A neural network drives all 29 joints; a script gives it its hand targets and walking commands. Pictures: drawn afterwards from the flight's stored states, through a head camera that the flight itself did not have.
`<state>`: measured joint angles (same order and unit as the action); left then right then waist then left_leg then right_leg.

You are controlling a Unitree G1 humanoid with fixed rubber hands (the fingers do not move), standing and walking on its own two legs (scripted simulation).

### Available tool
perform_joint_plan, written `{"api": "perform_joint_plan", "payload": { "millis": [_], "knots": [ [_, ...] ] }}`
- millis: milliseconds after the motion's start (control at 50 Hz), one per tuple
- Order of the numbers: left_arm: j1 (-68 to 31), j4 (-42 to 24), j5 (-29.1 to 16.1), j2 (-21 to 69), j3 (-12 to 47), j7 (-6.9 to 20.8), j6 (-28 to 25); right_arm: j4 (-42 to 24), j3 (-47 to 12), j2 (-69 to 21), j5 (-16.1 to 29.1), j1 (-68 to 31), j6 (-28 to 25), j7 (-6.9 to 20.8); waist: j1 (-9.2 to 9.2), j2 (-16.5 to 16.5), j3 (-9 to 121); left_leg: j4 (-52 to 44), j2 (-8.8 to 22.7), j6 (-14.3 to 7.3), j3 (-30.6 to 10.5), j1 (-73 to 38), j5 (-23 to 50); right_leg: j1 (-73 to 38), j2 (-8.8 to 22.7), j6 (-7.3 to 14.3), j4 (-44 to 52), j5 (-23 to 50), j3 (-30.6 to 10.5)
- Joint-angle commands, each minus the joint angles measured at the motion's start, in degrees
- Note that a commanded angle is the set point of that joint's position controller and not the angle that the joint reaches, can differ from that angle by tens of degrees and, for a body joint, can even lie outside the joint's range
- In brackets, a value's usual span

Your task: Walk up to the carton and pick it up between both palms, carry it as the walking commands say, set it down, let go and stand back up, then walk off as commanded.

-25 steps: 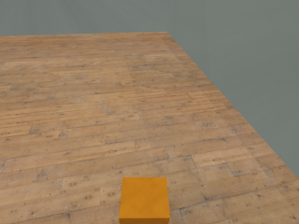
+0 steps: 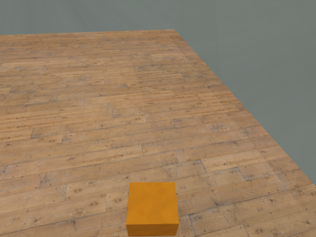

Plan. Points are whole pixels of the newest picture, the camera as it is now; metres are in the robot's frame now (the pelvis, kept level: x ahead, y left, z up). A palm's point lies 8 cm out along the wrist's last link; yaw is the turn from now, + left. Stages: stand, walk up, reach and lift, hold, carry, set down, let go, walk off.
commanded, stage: stand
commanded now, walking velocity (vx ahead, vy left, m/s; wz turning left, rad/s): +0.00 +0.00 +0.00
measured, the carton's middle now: (152, 208) +0.50 +0.01 -0.68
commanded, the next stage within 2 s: walk off in 0.44 s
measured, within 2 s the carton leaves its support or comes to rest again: neither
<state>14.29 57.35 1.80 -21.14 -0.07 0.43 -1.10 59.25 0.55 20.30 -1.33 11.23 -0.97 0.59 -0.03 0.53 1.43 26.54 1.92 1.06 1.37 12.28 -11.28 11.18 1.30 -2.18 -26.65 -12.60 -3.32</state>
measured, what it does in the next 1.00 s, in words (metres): stands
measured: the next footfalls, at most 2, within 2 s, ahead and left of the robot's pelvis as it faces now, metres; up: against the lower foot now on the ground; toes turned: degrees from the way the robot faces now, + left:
right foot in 1.36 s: +0.01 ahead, -0.04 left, +0.00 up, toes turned -2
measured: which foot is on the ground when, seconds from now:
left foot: down 0.00-1.00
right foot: down 0.00-1.00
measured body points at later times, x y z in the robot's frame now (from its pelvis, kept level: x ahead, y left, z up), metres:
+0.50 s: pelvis +0.00 +0.00 +0.00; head -0.02 +0.01 +0.45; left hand +0.08 +0.31 -0.12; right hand +0.08 -0.30 -0.12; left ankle +0.04 +0.13 -0.74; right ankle +0.02 -0.15 -0.74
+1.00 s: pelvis +0.00 +0.05 -0.01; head +0.00 +0.06 +0.44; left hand +0.07 +0.33 -0.15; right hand +0.02 -0.24 -0.15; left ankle +0.04 +0.13 -0.74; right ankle +0.02 -0.15 -0.74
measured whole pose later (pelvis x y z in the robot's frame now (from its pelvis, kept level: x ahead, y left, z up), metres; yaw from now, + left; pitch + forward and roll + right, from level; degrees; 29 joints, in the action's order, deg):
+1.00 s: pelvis +0.00 +0.05 -0.01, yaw +0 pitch -2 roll +0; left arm 9.8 59.0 1.9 -17.9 0.2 -1.4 2.8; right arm 63.1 1.4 17.3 -1.0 14.0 3.2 0.7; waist -0.4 1.5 -0.5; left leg 31.9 -1.4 -2.0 4.1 16.3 -13.7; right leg 14.6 5.0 -5.3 -30.3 -14.5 -5.5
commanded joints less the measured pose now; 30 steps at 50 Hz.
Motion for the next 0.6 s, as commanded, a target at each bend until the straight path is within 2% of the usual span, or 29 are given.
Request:
{"api": "perform_joint_plan", "payload": {
  "millis": [0,40,200,240,340,580],
  "knots": [
    [-3.5,-3.0,-0.3,-10.9,-2.3,-0.6,-1.2,-2.9,2.2,11.3,0.2,-3.9,-1.1,-0.6,-0.01,-0.9,-2.5,-7.1,4.6,-2.5,-6.0,0.0,-5.5,3.8,4.5,4.0,7.1,-2.6,-5.4],
    [-3.8,-2.6,-0.4,-11.0,-2.2,-0.6,-1.2,-2.6,2.1,11.3,0.4,-4.2,-1.1,-0.7,-0.02,0.2,-2.0,-7.0,4.9,-2.6,-6.1,-0.1,-4.9,3.2,4.5,4.0,6.7,-1.4,-5.1],
    [-5.0,-1.3,-0.7,-11.2,-2.0,-0.8,-1.0,-1.2,2.0,11.4,0.5,-5.0,-0.8,-0.7,-0.03,-0.8,-2.7,-7.3,4.9,-2.5,-5.9,-0.7,-3.9,3.3,4.8,4.0,7.2,-1.2,-5.7],
    [-5.2,-1.0,-0.5,-11.3,-2.0,-0.8,-0.8,-1.0,2.1,11.9,0.4,-4.9,-0.7,-0.7,-0.04,-0.2,-2.6,-7.6,5.0,-2.3,-5.9,-0.8,-4.3,2.9,4.6,3.8,7.3,-1.2,-5.2],
    [-5.8,-0.5,-0.7,-11.4,-2.0,-0.8,-0.9,-0.4,2.1,11.9,0.5,-5.4,-0.7,-0.7,0.06,-1.4,-2.0,-8.3,5.5,-2.4,-6.1,-1.0,-4.2,2.3,4.5,3.8,7.0,-0.1,-4.9],
    [-6.9,0.8,-0.7,-11.9,-1.7,-0.7,-0.8,0.5,2.3,12.1,0.5,-6.4,-0.6,-0.6,0.18,-0.3,-2.1,-8.5,5.6,-2.3,-5.8,-2.0,-3.8,2.4,4.7,3.8,7.8,0.0,-4.9]
  ]
}}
